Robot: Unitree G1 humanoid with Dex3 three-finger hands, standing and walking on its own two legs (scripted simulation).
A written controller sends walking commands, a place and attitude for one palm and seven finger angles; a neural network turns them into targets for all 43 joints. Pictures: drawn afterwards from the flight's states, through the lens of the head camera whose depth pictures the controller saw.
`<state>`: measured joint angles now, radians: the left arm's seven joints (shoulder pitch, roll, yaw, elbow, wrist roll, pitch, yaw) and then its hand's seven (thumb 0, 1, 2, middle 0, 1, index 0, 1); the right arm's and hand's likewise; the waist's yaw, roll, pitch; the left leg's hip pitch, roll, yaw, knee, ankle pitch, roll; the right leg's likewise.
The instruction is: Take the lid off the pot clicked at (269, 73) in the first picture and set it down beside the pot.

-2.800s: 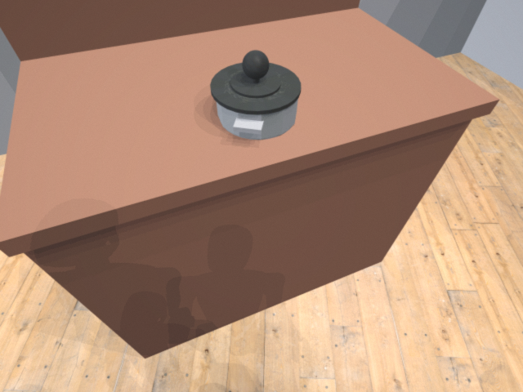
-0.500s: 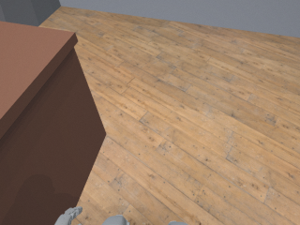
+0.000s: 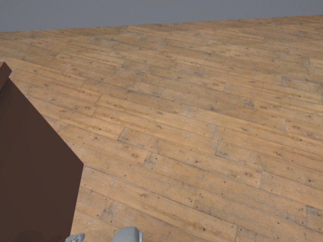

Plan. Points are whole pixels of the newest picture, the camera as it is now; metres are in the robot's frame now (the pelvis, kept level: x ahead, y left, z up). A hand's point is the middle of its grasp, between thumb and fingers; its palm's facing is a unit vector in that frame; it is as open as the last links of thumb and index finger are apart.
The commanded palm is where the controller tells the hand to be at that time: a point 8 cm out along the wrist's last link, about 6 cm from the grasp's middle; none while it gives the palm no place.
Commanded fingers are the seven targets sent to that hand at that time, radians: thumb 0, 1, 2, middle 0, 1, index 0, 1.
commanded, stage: walk to a spot facing it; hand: left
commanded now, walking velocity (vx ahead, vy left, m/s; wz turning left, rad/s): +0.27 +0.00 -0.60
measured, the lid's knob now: out of the picture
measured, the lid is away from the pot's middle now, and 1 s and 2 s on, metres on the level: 0.00 0.00 0.00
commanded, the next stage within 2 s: turn to face it in 0.78 s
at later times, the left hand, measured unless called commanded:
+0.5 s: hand (112, 197) +0.25 +0.18 -0.15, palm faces -0.30 -0.94 -0.16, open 7.4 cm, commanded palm none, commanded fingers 0.00 0.90 0.90 -0.20 -0.30 -0.20 -0.30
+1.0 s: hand (173, 145) +0.44 +0.00 -0.16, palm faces -0.55 -0.82 -0.19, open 7.3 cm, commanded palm none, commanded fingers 0.00 0.90 0.90 -0.20 -0.30 -0.20 -0.30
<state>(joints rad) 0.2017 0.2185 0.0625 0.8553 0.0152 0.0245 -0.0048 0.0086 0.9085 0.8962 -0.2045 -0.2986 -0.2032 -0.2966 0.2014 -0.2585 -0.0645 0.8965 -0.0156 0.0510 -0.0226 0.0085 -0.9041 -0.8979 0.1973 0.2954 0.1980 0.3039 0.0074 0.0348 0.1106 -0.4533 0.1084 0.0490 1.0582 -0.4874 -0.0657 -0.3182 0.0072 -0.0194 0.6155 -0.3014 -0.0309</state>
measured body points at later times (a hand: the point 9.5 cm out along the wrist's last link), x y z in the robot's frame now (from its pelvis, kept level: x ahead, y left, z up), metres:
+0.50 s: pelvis +0.11 +0.01 +0.02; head +0.14 +0.03 +0.46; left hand +0.26 +0.23 -0.14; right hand +0.02 -0.22 -0.11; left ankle +0.07 +0.13 -0.73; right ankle +0.11 -0.16 -0.64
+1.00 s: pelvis +0.26 -0.11 +0.00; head +0.29 -0.11 +0.45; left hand +0.47 +0.04 -0.15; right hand +0.19 -0.35 -0.13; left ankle +0.41 -0.03 -0.69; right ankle +0.25 -0.20 -0.73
